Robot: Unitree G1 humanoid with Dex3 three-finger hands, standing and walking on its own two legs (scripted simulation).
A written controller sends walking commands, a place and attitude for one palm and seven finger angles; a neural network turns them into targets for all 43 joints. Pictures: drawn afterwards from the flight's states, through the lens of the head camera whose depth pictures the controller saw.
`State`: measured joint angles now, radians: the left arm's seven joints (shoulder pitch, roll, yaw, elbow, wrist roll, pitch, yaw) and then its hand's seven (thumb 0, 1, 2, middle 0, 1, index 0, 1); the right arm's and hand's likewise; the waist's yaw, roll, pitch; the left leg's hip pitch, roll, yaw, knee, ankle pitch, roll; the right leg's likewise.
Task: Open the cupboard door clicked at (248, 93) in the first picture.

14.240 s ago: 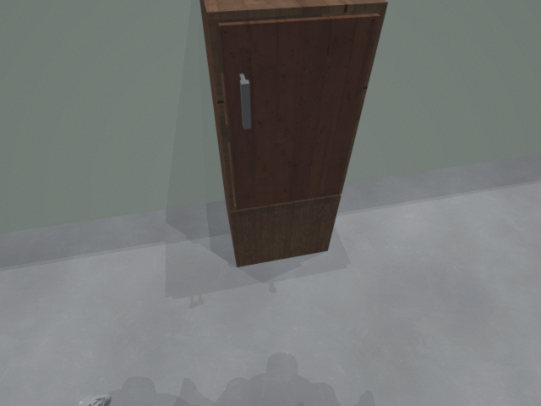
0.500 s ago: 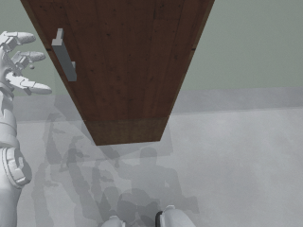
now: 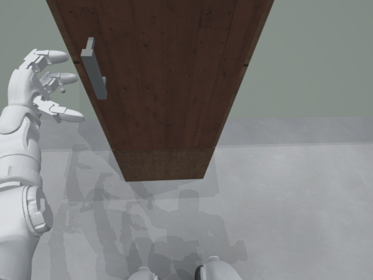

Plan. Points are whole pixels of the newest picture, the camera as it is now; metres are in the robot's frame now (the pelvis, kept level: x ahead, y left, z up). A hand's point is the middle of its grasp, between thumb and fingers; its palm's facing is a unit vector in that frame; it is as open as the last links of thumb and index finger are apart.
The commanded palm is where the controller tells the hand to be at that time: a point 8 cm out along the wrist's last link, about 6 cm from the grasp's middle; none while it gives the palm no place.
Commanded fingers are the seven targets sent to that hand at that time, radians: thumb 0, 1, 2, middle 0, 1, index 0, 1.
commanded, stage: move the hooked fingers beside the handle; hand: left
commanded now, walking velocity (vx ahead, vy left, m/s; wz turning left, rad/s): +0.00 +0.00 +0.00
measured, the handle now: (96, 70) +0.54 +0.18 +0.10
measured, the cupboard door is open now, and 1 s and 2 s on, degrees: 0 0 0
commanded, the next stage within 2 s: slide the fingers in behind the handle in 0.20 s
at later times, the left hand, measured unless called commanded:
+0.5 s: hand (62, 91) +0.48 +0.24 +0.09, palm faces +0.00 -1.00 +0.00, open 14.0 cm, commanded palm +0.46 +0.28 +0.09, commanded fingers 0.00 -0.50 0.30 -0.30 -1.20 -0.30 -1.20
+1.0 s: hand (78, 88) +0.49 +0.21 +0.09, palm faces +0.02 -1.00 +0.01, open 13.9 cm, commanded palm +0.47 +0.25 +0.09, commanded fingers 0.00 -0.50 0.30 -0.30 -1.20 -0.30 -1.20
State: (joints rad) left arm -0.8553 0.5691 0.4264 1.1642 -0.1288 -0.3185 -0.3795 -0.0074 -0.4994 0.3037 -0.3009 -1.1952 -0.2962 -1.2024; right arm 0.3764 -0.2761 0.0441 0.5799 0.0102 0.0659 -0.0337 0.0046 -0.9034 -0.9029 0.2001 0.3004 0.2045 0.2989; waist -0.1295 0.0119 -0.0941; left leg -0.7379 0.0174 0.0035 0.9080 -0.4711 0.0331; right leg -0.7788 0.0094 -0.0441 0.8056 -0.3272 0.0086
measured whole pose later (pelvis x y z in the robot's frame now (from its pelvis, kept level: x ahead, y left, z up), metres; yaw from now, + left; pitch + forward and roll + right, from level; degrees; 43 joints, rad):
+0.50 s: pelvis +0.00 +0.00 +0.00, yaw +0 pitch +18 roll -3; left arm -0.84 0.60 0.44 1.14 -0.15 -0.33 -0.40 -0.01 -0.50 0.30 -0.30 -1.20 -0.30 -1.20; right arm 0.43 -0.29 0.04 0.59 0.01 0.07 -0.04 0.01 -0.90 -0.90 0.20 0.30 0.20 0.30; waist -0.14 0.01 -0.09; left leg -0.76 0.03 0.01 0.91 -0.47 0.03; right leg -0.80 0.02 -0.04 0.80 -0.32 0.00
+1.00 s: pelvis +0.01 +0.00 +0.00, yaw +0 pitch +18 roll -3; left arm -0.84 0.50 0.40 1.11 -0.13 -0.33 -0.30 -0.01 -0.50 0.30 -0.30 -1.20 -0.30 -1.22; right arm 0.41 -0.26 0.03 0.59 0.00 0.07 -0.02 0.01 -0.90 -0.90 0.20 0.30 0.20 0.30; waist -0.13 0.02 -0.11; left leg -0.74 0.02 0.01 0.91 -0.48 0.03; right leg -0.79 0.01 -0.04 0.81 -0.34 0.01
